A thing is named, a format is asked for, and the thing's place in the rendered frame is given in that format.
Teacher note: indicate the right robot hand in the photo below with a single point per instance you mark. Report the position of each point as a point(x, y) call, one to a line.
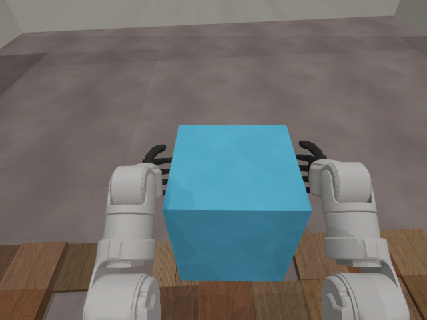
point(311, 147)

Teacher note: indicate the left robot hand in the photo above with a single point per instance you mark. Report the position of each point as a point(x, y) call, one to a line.
point(149, 158)

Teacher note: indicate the right robot upper arm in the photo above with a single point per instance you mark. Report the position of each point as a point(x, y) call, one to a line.
point(362, 296)

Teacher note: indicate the robot right forearm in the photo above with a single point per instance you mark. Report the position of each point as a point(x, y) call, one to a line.
point(349, 208)

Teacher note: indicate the carton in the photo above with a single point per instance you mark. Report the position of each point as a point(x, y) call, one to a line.
point(235, 205)

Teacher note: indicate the robot left forearm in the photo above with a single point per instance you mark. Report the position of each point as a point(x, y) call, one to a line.
point(127, 239)

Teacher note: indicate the left robot upper arm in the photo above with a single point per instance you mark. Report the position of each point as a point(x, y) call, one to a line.
point(127, 296)

